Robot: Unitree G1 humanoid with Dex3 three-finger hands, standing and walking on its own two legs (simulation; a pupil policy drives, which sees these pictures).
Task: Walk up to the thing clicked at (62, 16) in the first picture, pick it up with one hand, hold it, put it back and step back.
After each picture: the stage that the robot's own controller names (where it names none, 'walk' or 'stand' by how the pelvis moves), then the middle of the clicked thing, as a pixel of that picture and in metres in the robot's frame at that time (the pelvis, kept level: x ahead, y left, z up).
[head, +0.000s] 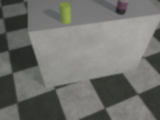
stand; (65, 13) +0.89 +0.12 -0.06
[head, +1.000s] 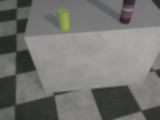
rise first; (63, 19) +0.83 +0.17 -0.04
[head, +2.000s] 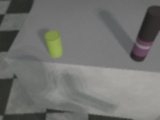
stand; (54, 44) +0.55 +0.18 -0.04
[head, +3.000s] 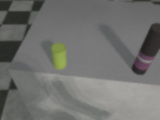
stand; (59, 56) +0.53 +0.12 -0.05
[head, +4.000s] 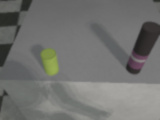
stand; (50, 62) +0.49 +0.16 -0.06
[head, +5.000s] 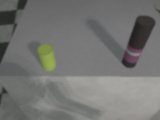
stand; (47, 57) +0.51 +0.18 -0.06
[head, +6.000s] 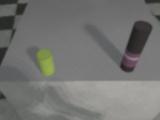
stand; (46, 62) +0.50 +0.18 -0.06
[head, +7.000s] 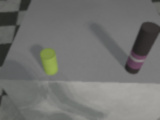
stand; (49, 62) +0.50 +0.16 -0.06
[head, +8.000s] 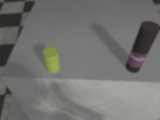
stand; (51, 60) +0.52 +0.16 -0.06
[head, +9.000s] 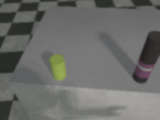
rise first; (58, 67) +0.50 +0.15 -0.06
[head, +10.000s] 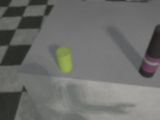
go down; (64, 60) +0.53 +0.14 -0.06
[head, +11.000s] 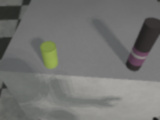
go down; (49, 55) +0.52 +0.13 -0.05
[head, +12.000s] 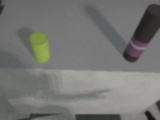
go down; (40, 48) +0.51 +0.13 -0.02
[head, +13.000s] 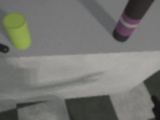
close in; (18, 32) +0.52 +0.15 +0.02
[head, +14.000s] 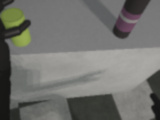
close; (17, 28) +0.53 +0.15 +0.03
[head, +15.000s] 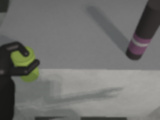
lift; (26, 65) +0.39 +0.18 +0.05
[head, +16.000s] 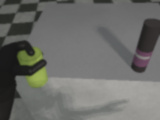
lift; (34, 68) +0.34 +0.16 +0.14
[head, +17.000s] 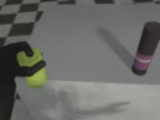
hold; (33, 68) +0.34 +0.16 +0.13
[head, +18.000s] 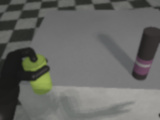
crouch; (38, 74) +0.33 +0.15 +0.12
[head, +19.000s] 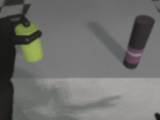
crouch; (30, 42) +0.44 +0.16 +0.14
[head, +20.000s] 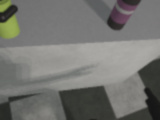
lower; (3, 17) +0.55 +0.16 +0.04
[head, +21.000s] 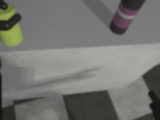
lower; (7, 25) +0.53 +0.16 +0.04
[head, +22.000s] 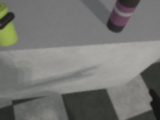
lower; (1, 25) +0.53 +0.17 +0.04
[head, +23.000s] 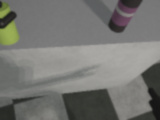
lower; (3, 24) +0.53 +0.17 +0.04
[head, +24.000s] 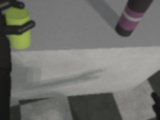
draw back; (19, 29) +0.51 +0.14 +0.04
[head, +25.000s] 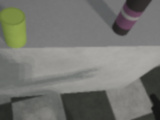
rise; (14, 29) +0.50 +0.15 +0.03
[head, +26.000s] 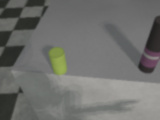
sink last; (58, 61) +0.49 +0.15 -0.01
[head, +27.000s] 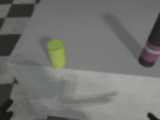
stand; (56, 54) +0.49 +0.14 -0.01
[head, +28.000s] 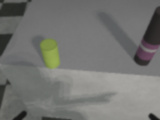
stand; (50, 54) +0.49 +0.15 +0.00
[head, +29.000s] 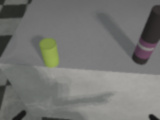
stand; (49, 53) +0.50 +0.15 +0.00
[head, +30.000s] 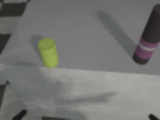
stand; (48, 53) +0.49 +0.16 +0.00
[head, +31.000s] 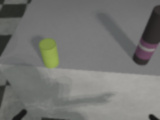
stand; (49, 53) +0.49 +0.16 +0.00
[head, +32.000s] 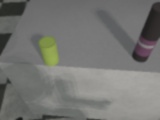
stand; (49, 51) +0.49 +0.15 +0.00
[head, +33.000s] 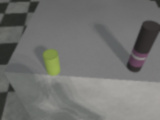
stand; (52, 62) +0.50 +0.16 -0.06
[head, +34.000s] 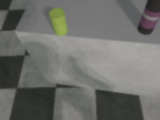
walk; (59, 22) +0.63 +0.15 -0.04
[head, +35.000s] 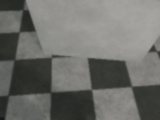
walk; out of the picture +0.94 +0.11 -0.03
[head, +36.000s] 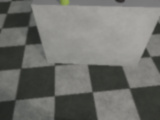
stand; out of the picture +1.06 +0.16 -0.04
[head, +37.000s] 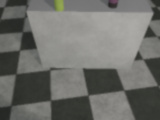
stand; (58, 1) +1.06 +0.18 -0.06
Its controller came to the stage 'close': yes
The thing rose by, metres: 0.20
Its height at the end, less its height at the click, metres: +0.00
